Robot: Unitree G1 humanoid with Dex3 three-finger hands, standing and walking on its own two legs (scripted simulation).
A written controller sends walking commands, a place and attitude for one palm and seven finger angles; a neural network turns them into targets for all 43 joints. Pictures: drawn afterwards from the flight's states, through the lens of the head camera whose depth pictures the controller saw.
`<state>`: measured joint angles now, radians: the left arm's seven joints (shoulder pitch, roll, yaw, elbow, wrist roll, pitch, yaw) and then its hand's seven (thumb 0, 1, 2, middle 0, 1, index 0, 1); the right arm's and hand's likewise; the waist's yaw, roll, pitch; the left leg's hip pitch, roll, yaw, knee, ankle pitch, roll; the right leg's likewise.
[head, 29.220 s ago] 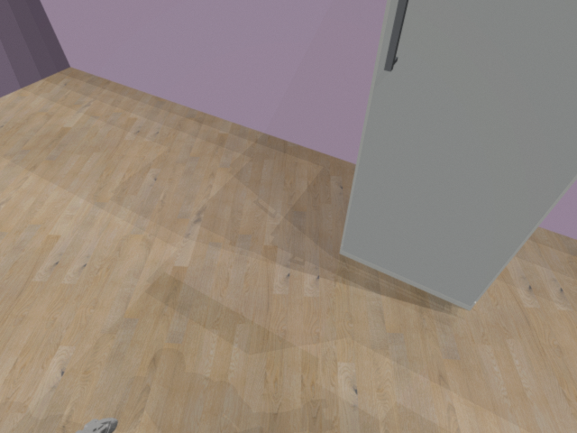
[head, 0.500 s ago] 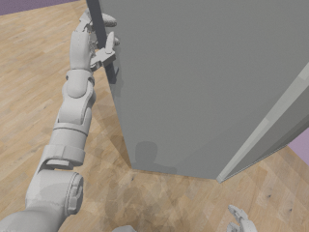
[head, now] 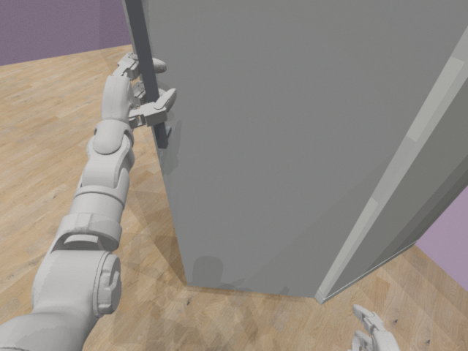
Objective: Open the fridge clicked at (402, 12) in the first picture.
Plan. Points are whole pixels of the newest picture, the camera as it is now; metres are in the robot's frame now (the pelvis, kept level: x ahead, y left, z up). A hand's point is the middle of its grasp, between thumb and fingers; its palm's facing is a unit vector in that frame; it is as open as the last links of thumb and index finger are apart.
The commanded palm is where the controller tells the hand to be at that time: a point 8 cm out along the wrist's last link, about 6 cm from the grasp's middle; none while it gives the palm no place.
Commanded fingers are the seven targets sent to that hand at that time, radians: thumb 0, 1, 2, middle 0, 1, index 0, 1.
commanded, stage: loosen the grip on the handle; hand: left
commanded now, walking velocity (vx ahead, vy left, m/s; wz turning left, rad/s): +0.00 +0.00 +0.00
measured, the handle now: (153, 76) +0.49 +0.14 +0.25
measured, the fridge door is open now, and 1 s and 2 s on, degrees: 56 57 57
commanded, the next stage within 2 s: slip the hand off the handle in 0.40 s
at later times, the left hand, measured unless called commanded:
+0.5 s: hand (161, 112) +0.43 +0.13 +0.22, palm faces +0.01 -0.99 -0.11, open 14.6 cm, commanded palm +0.41 +0.19 +0.22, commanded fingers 0.00 -0.55 0.20 -0.25 -1.15 -0.25 -1.15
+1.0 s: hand (112, 119) +0.42 +0.20 +0.22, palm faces +0.03 -0.99 -0.11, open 14.7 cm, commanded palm +0.39 +0.25 +0.22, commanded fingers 0.00 -0.55 0.20 -0.25 -1.15 -0.25 -1.15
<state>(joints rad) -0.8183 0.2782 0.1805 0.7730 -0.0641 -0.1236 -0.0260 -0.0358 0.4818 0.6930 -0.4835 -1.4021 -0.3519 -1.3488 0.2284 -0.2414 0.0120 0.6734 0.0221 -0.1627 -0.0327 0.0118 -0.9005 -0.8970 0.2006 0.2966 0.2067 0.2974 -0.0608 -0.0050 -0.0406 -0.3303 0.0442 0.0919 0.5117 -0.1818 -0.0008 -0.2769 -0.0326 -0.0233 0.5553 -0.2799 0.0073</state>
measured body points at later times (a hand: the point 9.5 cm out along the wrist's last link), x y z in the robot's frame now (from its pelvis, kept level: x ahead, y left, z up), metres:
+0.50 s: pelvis +0.02 -0.03 +0.00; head +0.03 -0.04 +0.45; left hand +0.43 +0.18 +0.22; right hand +0.12 -0.29 -0.11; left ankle +0.06 +0.12 -0.73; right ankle +0.01 -0.13 -0.73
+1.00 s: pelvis +0.05 +0.00 +0.00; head +0.05 +0.00 +0.45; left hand +0.41 +0.25 +0.22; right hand +0.21 -0.24 -0.09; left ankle +0.06 +0.12 -0.73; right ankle +0.01 -0.13 -0.73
